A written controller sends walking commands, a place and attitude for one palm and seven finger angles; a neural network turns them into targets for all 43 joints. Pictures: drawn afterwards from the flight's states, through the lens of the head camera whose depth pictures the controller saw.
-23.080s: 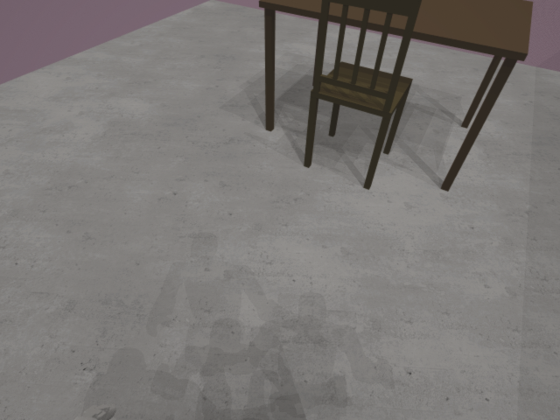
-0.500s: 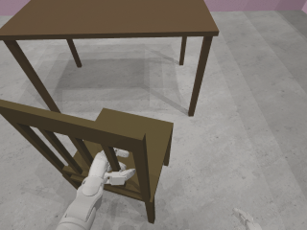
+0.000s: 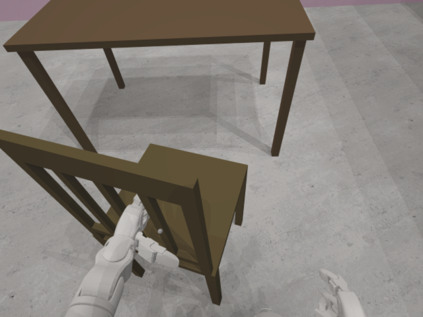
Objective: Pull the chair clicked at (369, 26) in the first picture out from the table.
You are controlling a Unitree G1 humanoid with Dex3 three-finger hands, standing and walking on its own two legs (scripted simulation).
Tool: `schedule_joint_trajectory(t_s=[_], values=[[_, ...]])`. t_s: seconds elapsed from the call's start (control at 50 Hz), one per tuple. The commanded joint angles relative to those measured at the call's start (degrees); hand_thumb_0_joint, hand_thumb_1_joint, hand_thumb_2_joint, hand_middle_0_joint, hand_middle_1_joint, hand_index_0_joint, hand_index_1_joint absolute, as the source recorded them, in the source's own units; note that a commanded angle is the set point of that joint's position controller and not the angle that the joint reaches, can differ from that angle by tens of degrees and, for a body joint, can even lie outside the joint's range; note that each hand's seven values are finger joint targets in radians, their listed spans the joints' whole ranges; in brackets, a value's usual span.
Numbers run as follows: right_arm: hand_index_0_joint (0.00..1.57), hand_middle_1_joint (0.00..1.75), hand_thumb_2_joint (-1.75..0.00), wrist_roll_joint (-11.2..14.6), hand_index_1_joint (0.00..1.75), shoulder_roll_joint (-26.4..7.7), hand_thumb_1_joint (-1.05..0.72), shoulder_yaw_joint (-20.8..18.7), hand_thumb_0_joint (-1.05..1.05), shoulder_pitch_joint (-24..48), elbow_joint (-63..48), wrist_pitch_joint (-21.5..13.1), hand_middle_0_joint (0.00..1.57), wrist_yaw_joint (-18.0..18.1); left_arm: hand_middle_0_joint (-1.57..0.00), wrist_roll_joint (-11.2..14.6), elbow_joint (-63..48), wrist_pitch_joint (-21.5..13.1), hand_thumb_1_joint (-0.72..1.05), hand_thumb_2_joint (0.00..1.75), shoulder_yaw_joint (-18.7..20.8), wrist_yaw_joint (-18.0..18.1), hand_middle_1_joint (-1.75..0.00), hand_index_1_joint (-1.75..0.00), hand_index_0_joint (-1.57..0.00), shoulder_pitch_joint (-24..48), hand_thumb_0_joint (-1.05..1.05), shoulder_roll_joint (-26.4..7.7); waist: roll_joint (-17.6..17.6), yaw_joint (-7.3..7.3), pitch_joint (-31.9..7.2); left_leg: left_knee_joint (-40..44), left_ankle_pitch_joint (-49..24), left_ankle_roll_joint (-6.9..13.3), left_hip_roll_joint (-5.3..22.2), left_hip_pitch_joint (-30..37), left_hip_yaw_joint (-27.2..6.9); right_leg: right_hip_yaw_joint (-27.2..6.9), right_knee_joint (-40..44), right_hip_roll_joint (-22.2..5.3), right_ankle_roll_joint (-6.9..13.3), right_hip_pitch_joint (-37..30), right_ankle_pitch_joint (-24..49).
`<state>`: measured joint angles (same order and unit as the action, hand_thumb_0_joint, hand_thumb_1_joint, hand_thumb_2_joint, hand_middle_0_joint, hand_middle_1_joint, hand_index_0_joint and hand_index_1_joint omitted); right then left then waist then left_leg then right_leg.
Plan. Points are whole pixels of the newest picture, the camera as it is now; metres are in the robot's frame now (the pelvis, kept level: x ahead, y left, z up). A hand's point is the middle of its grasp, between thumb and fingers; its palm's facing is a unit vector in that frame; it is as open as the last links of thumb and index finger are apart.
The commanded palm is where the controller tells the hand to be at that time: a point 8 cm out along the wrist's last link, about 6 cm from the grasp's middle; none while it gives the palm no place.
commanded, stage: draw the fingers out of the gap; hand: left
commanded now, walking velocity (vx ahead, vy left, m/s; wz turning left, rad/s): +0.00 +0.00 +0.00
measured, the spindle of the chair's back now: (125, 216) +0.34 +0.20 -0.04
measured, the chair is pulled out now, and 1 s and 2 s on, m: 0.53 0.53 0.53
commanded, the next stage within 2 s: draw the hand back to the body in 0.86 s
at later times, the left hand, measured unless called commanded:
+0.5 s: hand (148, 268) +0.22 +0.13 -0.02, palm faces -0.11 -0.98 -0.18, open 17.4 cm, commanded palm +0.21 +0.18 +0.00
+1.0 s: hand (134, 310) +0.15 +0.14 -0.02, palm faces -0.09 -0.98 -0.17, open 17.5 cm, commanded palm +0.14 +0.19 +0.01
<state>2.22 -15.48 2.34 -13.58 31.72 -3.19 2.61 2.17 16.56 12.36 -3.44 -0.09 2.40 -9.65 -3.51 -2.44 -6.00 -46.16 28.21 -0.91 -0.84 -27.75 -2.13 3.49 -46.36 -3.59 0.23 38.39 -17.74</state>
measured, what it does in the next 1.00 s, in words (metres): stands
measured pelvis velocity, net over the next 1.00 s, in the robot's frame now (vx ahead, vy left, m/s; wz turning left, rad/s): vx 0.00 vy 0.02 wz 0.01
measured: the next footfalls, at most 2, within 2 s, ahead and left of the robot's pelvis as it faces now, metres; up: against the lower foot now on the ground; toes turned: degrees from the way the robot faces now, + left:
none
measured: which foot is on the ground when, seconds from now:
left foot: down 0.00-1.00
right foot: down 0.00-1.00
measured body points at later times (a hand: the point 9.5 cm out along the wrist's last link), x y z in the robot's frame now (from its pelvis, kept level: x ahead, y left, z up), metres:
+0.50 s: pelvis +0.01 +0.00 -0.01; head +0.04 -0.02 +0.44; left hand +0.23 +0.18 -0.01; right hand +0.17 -0.24 -0.09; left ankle -0.05 +0.13 -0.70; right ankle +0.05 -0.12 -0.70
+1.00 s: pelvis +0.00 +0.02 -0.02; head +0.02 +0.01 +0.43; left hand +0.16 +0.19 +0.00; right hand +0.18 -0.21 -0.08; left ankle -0.05 +0.13 -0.70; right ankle +0.05 -0.12 -0.70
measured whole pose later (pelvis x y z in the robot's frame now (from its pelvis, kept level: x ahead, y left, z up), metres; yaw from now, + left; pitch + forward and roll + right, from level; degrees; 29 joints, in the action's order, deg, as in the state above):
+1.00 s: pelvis +0.00 +0.02 -0.02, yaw +1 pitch +10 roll -1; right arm 2.0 -13.4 2.4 -17.1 24.1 -9.6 4.6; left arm -1.4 -18.5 13.5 -9.1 0.2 -36.8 -11.4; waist -3.0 -0.9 -9.6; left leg -55.7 33.6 0.5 -1.4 -31.8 -3.1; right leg 4.2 -53.0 -4.3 -1.2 40.9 -21.6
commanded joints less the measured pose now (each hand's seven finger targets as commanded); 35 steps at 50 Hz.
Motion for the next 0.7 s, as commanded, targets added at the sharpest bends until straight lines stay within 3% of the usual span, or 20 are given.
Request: schedule_joint_trajectory(t_s=[0.0,0.04,0.06,0.1,0.12,0.14,0.22,0.3,0.36,0.4,0.42,0.52,0.54,0.56,0.6,0.68], values=[[0.2,0.3,-0.9,-0.1,0.3,-6.6,-0.9,-3.0,0.0,2.4,-8.4,-4.0,0.2,1.1,0.0,0.4,-13.2,-2.9,-0.55,0.2,2.8,-0.3,0.0,0.0,0.0,11.5,0.0,-5.7,5.3,-1.18,-14.8,6.2,-16.2,1.6,-0.9,-6.0,1.7,-1.3,5.2,0.6,0.2,-20.8,12.6],[0.2,0.3,-0.9,-0.1,0.3,-6.7,-0.9,-2.8,0.0,2.0,-8.1,-4.3,0.2,1.1,0.0,0.1,-13.0,-2.8,-0.55,0.2,4.5,0.0,0.0,0.0,0.0,10.4,0.0,-7.6,5.5,-0.92,-14.0,6.2,-16.2,1.6,-0.9,-6.8,1.5,-1.3,4.9,0.6,0.2,-20.6,12.6],[0.2,0.3,-0.9,-0.2,0.3,-6.5,-0.9,-2.9,0.0,1.9,-8.3,-4.4,0.2,1.0,0.0,-0.1,-13.8,-2.9,-0.55,0.2,3.7,0.1,0.0,0.0,0.0,10.0,0.0,-6.8,6.0,-0.95,-14.6,6.1,-16.6,1.6,-0.9,-6.5,1.7,-1.3,4.8,0.6,0.1,-20.8,13.1],[0.2,0.3,-0.9,-0.3,0.3,-6.6,-0.9,-3.2,0.0,1.5,-9.1,-4.5,0.2,0.9,0.0,-0.5,-14.6,-2.9,-0.55,0.2,6.8,0.2,0.0,0.0,0.0,3.7,0.0,-9.5,4.3,0.71,-16.0,6.0,-18.3,1.4,-1.0,-6.8,2.0,-1.5,4.2,0.5,0.5,-22.9,15.5],[0.2,0.3,-0.9,-0.3,0.3,-6.2,-0.9,-2.9,0.0,1.8,-9.6,-4.5,0.2,0.7,0.0,-0.4,-15.4,-2.8,-0.55,0.2,5.3,0.0,0.0,0.0,0.0,-0.1,0.0,-7.7,4.4,0.91,-16.0,6.2,-18.9,1.3,-1.0,-6.8,2.1,-1.2,3.9,0.3,0.6,-23.0,16.0],[0.2,0.3,-0.9,-0.2,0.3,-6.1,-0.9,-2.9,0.0,1.9,-10.1,-4.6,0.2,0.5,0.0,-0.3,-16.1,-2.6,-0.55,0.2,4.0,-0.1,0.0,0.0,0.0,-2.0,0.0,-6.4,5.1,0.71,-14.5,6.1,-18.2,1.4,-0.8,-7.3,2.2,-1.1,4.1,0.3,0.5,-22.3,15.4],[0.2,0.3,-0.9,0.0,0.3,-6.2,-0.9,-2.9,0.0,1.9,-11.5,-5.0,0.2,0.4,0.0,-0.3,-20.6,-1.9,-0.55,0.2,3.1,-0.2,0.0,0.0,0.0,-7.1,0.0,-6.5,5.8,0.33,-12.1,5.7,-16.3,1.6,-0.8,-8.5,2.1,-1.1,4.5,0.4,0.5,-20.9,12.9],[0.2,0.3,-0.9,-0.2,0.3,-6.2,-0.9,-3.1,0.0,1.5,-12.4,-6.1,0.2,1.0,0.0,-0.9,-26.3,-2.0,-0.55,0.2,2.8,0.7,0.0,0.0,0.0,-8.3,0.0,-7.5,4.4,-0.17,-11.0,4.9,-15.1,1.7,-0.8,-7.8,1.5,-1.0,4.4,0.6,0.4,-18.5,10.4],[0.2,0.3,-0.9,-0.1,0.3,-5.7,-0.9,-2.8,0.0,1.3,-13.1,-6.9,0.2,1.1,0.0,-1.0,-30.2,-2.3,-0.55,0.2,2.1,1.1,0.0,0.0,0.0,-14.0,0.0,-7.1,4.1,0.35,-11.9,4.3,-16.0,1.8,-0.9,-7.4,1.5,-0.9,3.8,0.6,0.4,-18.7,11.0],[0.2,0.3,-0.9,-0.3,0.3,-5.9,-0.9,-2.8,0.0,1.2,-12.9,-7.4,0.2,1.6,0.0,-1.0,-31.4,-2.4,-0.55,0.2,2.0,1.2,0.0,0.0,0.0,-13.0,0.0,-7.7,5.5,-0.57,-10.7,3.8,-15.2,1.8,-0.9,-7.8,0.9,-0.7,3.7,0.8,0.3,-17.5,10.0],[0.2,0.3,-0.9,-0.2,0.3,-5.9,-0.9,-2.6,0.0,1.2,-12.8,-7.7,0.2,1.8,0.0,-0.9,-32.8,-2.7,-0.55,0.2,0.6,0.9,0.0,0.0,0.0,-13.0,0.0,-6.7,4.6,-0.84,-10.6,3.7,-14.9,1.9,-1.0,-7.5,0.8,-0.7,3.7,0.7,0.2,-17.1,9.4],[0.2,0.3,-0.9,-0.3,0.3,-5.6,-0.9,-2.4,0.0,1.4,-13.1,-8.6,0.2,2.2,0.0,-1.0,-33.7,-2.0,-0.55,0.2,0.6,0.3,0.0,0.0,0.0,-18.2,0.0,-6.9,3.3,-0.33,-9.3,3.2,-14.2,1.8,-1.1,-7.6,0.3,-0.1,3.3,0.7,0.3,-15.1,7.2],[0.2,0.3,-0.9,-0.2,0.3,-5.5,-0.9,-2.6,0.0,1.2,-13.4,-8.7,0.2,2.2,0.0,-1.1,-34.0,-1.9,-0.55,0.2,0.6,0.1,0.0,0.0,0.0,-20.3,0.0,-6.8,4.6,-0.13,-9.8,3.0,-15.0,1.8,-1.0,-7.2,0.2,0.2,2.8,0.8,0.3,-15.2,7.9],[0.2,0.3,-0.9,-0.3,0.3,-5.4,-0.9,-2.5,0.0,1.6,-13.9,-9.0,0.2,2.1,0.0,-1.2,-35.4,-1.9,-0.55,0.2,-0.5,-0.2,0.0,0.0,0.0,-21.4,0.0,-6.0,3.2,0.06,-10.4,3.0,-15.2,1.7,-1.1,-7.2,0.0,0.3,2.6,0.8,0.4,-15.0,7.7],[0.2,0.3,-0.9,-0.2,0.3,-5.1,-0.9,-2.8,0.0,1.8,-14.4,-9.1,0.2,2.2,0.0,-1.2,-36.4,-1.4,-0.55,0.2,-0.3,-0.3,0.0,0.0,0.0,-25.4,0.0,-5.9,3.7,0.51,-10.7,2.7,-16.7,1.6,-1.0,-7.2,-0.1,0.5,2.1,0.9,0.6,-15.5,9.3],[0.2,0.3,-0.9,-0.3,0.3,-4.7,-0.9,-2.7,0.0,1.8,-15.5,-9.4,0.2,2.1,0.0,-2.0,-40.2,-1.3,-0.55,0.2,-2.7,0.0,0.0,0.0,0.0,-29.3,0.0,-4.6,3.9,0.24,-8.7,2.4,-16.2,1.5,-0.8,-7.7,-0.6,1.1,1.3,1.0,0.6,-13.1,7.7]])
